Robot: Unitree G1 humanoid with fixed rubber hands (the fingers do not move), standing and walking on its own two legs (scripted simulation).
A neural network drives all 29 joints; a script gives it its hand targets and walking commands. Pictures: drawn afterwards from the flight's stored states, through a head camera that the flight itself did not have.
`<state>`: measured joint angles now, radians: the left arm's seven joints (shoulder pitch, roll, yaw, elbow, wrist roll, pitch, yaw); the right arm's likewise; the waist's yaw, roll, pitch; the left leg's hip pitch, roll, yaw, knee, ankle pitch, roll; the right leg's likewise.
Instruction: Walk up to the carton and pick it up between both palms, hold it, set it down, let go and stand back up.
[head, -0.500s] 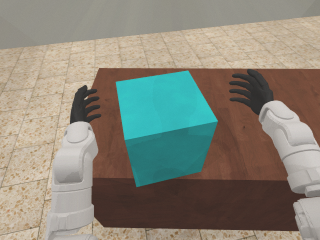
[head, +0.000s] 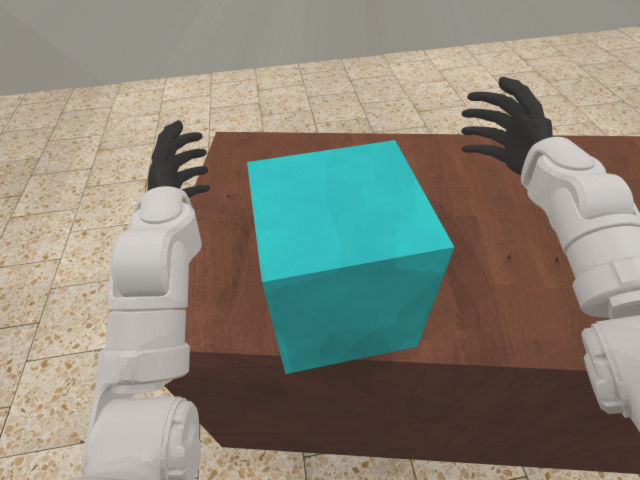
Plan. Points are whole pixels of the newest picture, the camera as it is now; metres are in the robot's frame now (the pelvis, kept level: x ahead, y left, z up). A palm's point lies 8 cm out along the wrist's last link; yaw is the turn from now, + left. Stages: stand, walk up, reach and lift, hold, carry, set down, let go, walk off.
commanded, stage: reach and lift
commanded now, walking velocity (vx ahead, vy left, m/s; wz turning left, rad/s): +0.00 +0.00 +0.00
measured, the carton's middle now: (338, 261) +0.40 +0.04 +0.02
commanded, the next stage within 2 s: none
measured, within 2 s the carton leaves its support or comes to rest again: neither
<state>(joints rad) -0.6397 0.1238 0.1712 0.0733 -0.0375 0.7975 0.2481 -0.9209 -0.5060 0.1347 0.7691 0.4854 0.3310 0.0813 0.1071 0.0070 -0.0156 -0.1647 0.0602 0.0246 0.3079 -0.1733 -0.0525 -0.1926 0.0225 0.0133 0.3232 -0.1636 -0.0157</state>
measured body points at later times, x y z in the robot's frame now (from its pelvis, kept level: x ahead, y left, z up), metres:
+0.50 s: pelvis +0.00 +0.00 +0.00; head +0.02 +0.00 +0.45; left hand +0.40 +0.23 +0.16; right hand +0.49 -0.16 +0.19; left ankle -0.01 +0.15 -0.75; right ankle +0.00 -0.11 -0.75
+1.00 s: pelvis +0.00 +0.01 +0.00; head +0.05 +0.00 +0.44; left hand +0.40 +0.22 +0.08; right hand +0.49 -0.15 +0.11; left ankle -0.01 +0.15 -0.75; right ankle +0.00 -0.11 -0.75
